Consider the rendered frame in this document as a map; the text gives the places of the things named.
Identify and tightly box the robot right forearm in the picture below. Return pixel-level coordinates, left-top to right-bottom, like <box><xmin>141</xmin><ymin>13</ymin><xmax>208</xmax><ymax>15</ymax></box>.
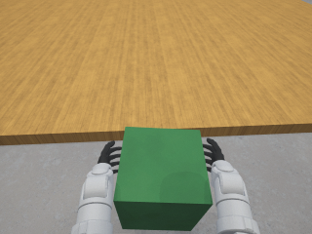
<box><xmin>211</xmin><ymin>160</ymin><xmax>260</xmax><ymax>234</ymax></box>

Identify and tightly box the carton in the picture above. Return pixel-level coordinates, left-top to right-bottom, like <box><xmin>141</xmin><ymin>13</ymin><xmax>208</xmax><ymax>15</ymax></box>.
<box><xmin>113</xmin><ymin>127</ymin><xmax>214</xmax><ymax>231</ymax></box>

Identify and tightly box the robot right hand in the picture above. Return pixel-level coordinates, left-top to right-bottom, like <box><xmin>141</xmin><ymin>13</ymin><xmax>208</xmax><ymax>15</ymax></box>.
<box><xmin>203</xmin><ymin>138</ymin><xmax>224</xmax><ymax>173</ymax></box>

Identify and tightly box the robot left forearm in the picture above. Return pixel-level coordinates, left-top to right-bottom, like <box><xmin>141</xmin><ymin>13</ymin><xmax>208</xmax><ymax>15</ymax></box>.
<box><xmin>70</xmin><ymin>163</ymin><xmax>114</xmax><ymax>234</ymax></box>

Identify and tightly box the robot left hand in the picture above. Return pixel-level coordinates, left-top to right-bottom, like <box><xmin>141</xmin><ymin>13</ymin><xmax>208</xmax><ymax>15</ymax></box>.
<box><xmin>97</xmin><ymin>140</ymin><xmax>122</xmax><ymax>174</ymax></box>

